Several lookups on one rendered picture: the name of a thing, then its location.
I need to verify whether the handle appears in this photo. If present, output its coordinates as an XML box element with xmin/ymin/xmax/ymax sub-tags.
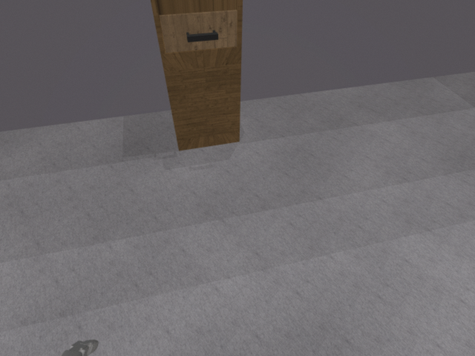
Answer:
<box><xmin>186</xmin><ymin>30</ymin><xmax>218</xmax><ymax>42</ymax></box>

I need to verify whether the left robot hand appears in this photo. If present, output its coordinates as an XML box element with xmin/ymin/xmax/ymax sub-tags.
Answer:
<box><xmin>60</xmin><ymin>340</ymin><xmax>99</xmax><ymax>356</ymax></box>

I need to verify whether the cabinet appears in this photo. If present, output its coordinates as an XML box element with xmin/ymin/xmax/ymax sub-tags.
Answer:
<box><xmin>151</xmin><ymin>0</ymin><xmax>243</xmax><ymax>151</ymax></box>

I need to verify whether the drawer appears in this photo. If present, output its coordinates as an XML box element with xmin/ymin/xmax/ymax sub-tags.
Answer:
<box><xmin>160</xmin><ymin>10</ymin><xmax>238</xmax><ymax>53</ymax></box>

